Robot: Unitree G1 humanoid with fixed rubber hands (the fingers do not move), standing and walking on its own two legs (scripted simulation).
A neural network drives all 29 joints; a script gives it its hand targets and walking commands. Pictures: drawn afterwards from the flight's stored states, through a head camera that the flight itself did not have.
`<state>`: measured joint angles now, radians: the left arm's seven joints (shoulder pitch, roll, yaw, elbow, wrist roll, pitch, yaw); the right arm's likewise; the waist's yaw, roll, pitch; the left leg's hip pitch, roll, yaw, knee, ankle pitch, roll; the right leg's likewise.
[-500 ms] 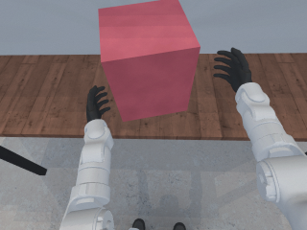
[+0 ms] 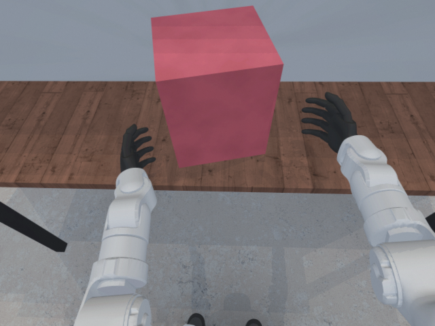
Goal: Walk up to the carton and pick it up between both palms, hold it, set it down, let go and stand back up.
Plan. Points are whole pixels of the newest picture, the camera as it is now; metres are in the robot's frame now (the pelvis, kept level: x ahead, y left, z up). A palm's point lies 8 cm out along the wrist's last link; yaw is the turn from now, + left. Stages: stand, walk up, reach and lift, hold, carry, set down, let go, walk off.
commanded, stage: set down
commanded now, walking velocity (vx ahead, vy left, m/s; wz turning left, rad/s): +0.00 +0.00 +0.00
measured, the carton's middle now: (213, 92) +0.57 +0.10 +0.06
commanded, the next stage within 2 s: none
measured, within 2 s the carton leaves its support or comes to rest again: neither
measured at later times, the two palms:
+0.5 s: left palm (125, 186) +0.32 +0.22 +0.07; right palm (369, 161) +0.41 -0.20 +0.07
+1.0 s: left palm (134, 214) +0.28 +0.20 +0.05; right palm (385, 201) +0.35 -0.22 +0.05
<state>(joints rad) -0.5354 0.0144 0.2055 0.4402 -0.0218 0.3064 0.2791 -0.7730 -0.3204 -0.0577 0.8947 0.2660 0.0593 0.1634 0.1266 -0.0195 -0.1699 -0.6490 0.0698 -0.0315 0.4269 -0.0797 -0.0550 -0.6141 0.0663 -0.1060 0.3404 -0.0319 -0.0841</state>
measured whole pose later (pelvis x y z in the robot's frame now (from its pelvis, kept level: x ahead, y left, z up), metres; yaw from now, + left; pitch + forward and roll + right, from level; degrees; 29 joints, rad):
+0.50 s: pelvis +0.03 +0.00 +0.01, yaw +1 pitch +11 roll -1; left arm -0.19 -0.03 0.16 0.09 -0.02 0.37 0.24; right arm -0.39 -0.36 -0.06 0.66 0.32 -0.02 0.19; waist 0.12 -0.02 -0.13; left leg -0.46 0.07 -0.03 0.41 -0.14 -0.06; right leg -0.43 0.07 -0.11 0.34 -0.10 -0.09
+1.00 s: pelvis +0.02 +0.00 +0.01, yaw +1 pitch +8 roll -1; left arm -0.03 -0.05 0.08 0.07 -0.02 0.31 0.27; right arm -0.17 -0.37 -0.06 0.57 0.33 -0.07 0.27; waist 0.10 -0.02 -0.13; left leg -0.41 0.07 -0.03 0.40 -0.13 -0.06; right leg -0.38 0.07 -0.11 0.34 -0.10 -0.09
